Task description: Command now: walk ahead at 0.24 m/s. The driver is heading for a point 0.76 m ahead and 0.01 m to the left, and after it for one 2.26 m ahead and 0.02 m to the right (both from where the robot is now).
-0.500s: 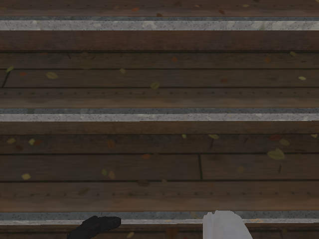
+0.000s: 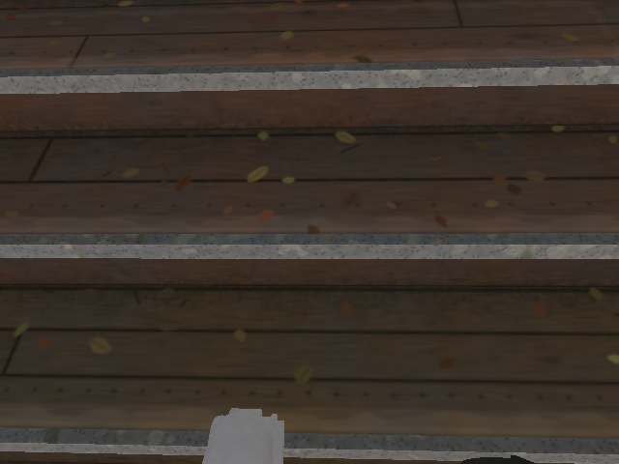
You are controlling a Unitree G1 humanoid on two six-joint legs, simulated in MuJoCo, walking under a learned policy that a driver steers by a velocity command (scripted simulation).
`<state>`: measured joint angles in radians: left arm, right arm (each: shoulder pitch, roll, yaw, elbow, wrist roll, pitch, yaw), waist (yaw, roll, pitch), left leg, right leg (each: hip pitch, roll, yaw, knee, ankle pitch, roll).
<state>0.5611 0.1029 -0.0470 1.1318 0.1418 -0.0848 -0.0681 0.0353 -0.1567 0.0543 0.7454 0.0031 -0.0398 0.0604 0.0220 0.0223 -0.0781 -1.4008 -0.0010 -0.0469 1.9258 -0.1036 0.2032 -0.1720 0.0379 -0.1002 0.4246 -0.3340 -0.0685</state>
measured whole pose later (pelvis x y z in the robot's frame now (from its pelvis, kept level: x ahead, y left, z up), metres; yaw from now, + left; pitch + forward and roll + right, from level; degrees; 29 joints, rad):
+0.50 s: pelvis +0.18 +0.01 +0.14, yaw -1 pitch +4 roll +2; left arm 0.11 0.21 0.02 0.92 0.04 -0.08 -0.09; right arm 0.24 -0.18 0.00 0.94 -0.02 -0.09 0.05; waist -0.03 -0.02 -0.09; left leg -0.39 -0.09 0.08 0.53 -0.21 0.08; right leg -0.71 -0.10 0.07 1.07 -0.17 0.10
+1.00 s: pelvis +0.22 -0.03 +0.15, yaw -1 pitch +2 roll +0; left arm 0.13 0.19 0.02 0.90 0.00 -0.07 -0.07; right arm 0.17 -0.19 -0.04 0.93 0.00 -0.09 0.08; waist 0.00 0.02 -0.03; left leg -0.33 0.01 0.03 0.60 -0.31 0.01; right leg -0.36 0.00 -0.05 0.59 -0.28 -0.02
